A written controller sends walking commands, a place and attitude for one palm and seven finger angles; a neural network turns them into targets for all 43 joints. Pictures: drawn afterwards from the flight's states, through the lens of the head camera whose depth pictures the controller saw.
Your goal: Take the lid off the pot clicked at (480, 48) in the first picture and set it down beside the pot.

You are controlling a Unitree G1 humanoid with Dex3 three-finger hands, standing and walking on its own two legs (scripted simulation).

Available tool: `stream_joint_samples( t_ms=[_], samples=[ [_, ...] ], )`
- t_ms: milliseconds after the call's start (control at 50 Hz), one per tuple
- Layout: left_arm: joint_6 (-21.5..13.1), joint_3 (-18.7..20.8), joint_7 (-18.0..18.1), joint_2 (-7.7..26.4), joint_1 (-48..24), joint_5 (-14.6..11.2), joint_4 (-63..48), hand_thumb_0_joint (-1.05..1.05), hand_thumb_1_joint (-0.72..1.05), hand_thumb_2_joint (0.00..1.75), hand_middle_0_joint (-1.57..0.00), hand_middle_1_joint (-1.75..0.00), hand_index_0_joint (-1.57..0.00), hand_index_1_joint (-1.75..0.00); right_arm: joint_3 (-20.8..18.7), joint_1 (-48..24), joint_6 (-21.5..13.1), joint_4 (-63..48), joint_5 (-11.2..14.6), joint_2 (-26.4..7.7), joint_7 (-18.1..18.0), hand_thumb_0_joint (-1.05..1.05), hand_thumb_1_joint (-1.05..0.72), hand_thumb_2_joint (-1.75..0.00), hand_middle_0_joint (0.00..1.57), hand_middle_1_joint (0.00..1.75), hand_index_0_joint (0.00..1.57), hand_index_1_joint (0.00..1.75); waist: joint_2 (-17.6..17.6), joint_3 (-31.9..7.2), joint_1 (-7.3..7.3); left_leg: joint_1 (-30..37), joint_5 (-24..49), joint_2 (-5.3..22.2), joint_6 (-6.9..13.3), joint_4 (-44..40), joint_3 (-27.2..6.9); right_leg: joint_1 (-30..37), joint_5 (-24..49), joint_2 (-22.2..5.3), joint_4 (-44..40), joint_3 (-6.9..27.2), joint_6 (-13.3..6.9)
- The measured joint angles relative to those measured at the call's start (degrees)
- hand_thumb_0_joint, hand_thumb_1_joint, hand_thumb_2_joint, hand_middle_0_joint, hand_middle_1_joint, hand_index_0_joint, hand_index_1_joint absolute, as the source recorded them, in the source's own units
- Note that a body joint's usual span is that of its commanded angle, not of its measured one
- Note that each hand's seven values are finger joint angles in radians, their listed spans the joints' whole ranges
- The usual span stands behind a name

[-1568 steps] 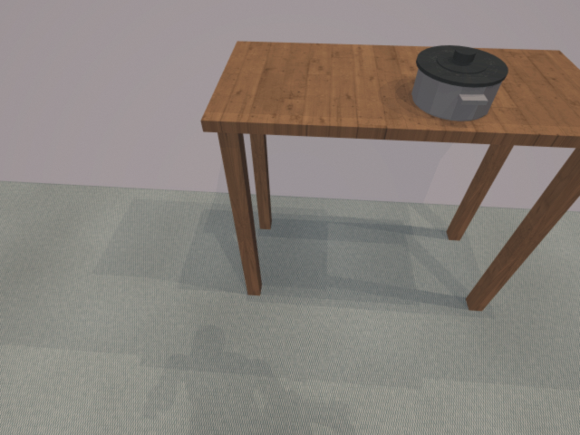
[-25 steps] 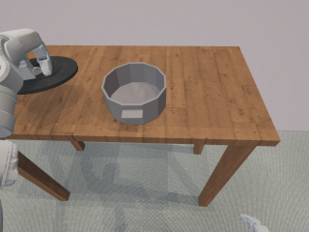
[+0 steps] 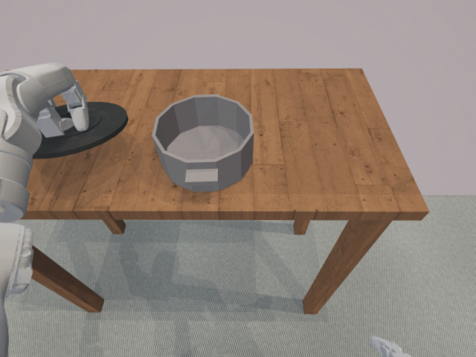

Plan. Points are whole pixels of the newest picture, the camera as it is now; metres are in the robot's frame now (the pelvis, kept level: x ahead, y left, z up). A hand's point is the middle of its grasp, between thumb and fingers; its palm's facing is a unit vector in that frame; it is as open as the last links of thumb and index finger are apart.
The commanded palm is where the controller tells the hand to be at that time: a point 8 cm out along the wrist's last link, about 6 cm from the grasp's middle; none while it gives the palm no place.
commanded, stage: lower the lid onto the table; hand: left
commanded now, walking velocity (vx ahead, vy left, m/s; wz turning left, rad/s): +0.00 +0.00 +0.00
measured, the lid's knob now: (65, 114) +0.48 +0.29 +0.16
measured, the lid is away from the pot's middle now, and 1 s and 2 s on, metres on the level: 0.23 0.22 0.24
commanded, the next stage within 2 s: open the fingers wide in 1.08 s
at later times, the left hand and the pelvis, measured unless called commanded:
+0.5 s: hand (67, 136) +0.44 +0.28 +0.15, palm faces -0.40 -0.09 -0.91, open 3.6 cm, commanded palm +0.44 +0.28 +0.22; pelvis +0.00 +0.00 +0.00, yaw +0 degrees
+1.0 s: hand (79, 141) +0.46 +0.28 +0.12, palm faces -0.44 -0.10 -0.89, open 3.3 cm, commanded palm +0.46 +0.28 +0.19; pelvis +0.01 +0.00 +0.00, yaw -1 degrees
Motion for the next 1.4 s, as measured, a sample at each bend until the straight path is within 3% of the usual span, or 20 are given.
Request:
stream_joint_samples(
  t_ms=[280,500,760,1200,1300,1400],
  samples=[
    [-0.89,-1.31,0.92,-1.13,1.92,-0.15,-1.26,-0.13,0.32,1.1,-0.63,-0.77,-1.23,-1.01,-0.49,0.3,-0.3,0.0,-0.44,0.05,-0.11,0.01,-0.91,-0.9,0.2,0.3,0.21,0.3,-0.32,-0.26,0.33,-0.68,0.03,-0.21,0.24,0.46,-0.18,-0.49,-0.03,-0.12,0.3,-0.18,-0.19],
    [-2.14,-3.46,1.85,-2.21,-0.47,0.38,3.5,-0.13,0.32,1.1,-0.63,-0.77,-1.23,-1.01,-0.4,0.74,-0.79,0.85,-0.67,0.27,-0.9,0.01,-0.91,-0.9,0.21,0.3,0.21,0.3,-0.86,-0.12,0.12,-1.91,-0.11,-0.24,0.28,1.16,-0.41,-1.62,-0.24,-0.08,0.94,-0.37,-0.49],
    [-4.76,-1.06,3.34,-1.69,-0.08,1.4,8.05,-0.13,0.32,1.1,-0.62,-0.77,-1.23,-1.01,-0.51,2.71,-0.6,1.35,-1.02,0.37,-1.11,0.0,-0.91,-0.9,0.21,0.3,0.21,0.3,-1.11,-1.0,-1.42,-3.14,-1.23,-0.01,0.39,2.08,0.45,-3.06,-0.89,0.0,1.68,0.6,-0.1],
    [-6.76,-0.57,4.96,-1.64,1.78,1.24,9.96,-0.02,0.52,1.19,-0.83,-0.88,-1.22,-1.0,-0.66,2.47,1.21,0.63,-0.68,0.07,-0.9,0.0,-0.91,-0.9,0.21,0.3,0.21,0.3,-1.06,-2.15,-1.33,-4.97,-2.46,0.26,0.22,3.98,0.52,-4.9,-2.06,0.25,3.53,0.79,0.1],
    [-11.68,0.62,7.16,-0.33,2.65,2.68,8.15,-0.01,0.52,1.18,-0.83,-0.88,-1.21,-1.0,-0.43,2.06,2.38,0.09,-0.98,0.56,-1.76,0.0,-0.91,-0.9,0.21,0.3,0.21,0.3,-1.54,-2.23,-0.89,-6.47,-2.85,0.71,0.01,5.19,0.78,-6.71,-2.51,0.63,5.09,1.12,-0.04],
    [-12.92,2.07,8.37,0.65,2.94,2.92,6.68,-0.01,0.48,1.17,-0.81,-0.88,-1.15,-0.98,-0.56,2.43,3.51,0.03,-0.94,0.67,-1.75,0.0,-0.91,-0.9,0.21,0.3,0.21,0.3,-1.68,-2.11,-0.65,-7.61,-2.85,0.89,-0.17,5.71,0.68,-7.93,-2.68,0.83,5.85,1.04,-0.31]
  ],
)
